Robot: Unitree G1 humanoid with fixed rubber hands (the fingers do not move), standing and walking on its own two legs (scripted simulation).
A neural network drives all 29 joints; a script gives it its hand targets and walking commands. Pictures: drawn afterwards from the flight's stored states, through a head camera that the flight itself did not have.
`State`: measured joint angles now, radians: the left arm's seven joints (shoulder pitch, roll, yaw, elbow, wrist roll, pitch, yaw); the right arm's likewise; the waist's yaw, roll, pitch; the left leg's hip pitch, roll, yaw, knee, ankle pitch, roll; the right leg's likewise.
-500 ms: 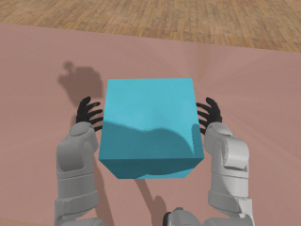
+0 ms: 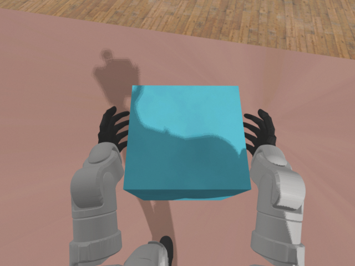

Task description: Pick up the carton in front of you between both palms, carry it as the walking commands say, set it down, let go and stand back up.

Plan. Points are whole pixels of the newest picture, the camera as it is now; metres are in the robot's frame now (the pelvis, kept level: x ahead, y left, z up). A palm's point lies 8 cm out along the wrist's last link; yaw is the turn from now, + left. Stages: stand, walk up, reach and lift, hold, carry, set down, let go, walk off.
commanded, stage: carry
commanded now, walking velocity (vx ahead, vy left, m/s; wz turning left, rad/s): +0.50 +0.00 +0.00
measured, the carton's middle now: (183, 151) +0.35 +0.02 +0.02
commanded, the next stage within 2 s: none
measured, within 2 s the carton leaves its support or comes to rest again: neither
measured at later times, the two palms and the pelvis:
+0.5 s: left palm (153, 60) +0.67 +0.13 +0.03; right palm (253, 67) +0.65 -0.18 +0.04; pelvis +0.34 -0.01 -0.06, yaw -1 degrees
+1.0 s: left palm (162, 23) +0.96 +0.13 -0.01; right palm (238, 25) +0.97 -0.18 -0.01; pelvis +0.64 -0.03 -0.10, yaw -1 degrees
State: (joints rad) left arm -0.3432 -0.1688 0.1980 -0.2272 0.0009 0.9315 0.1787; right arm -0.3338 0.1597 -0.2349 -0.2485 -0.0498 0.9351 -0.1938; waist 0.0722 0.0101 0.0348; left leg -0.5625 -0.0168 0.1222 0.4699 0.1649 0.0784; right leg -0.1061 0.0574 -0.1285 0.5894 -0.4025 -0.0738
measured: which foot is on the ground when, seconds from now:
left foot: up 0.00-0.02, down 0.04-0.56, up 0.58-1.00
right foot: down 0.00-0.06, up 0.08-0.52, down 0.54-1.00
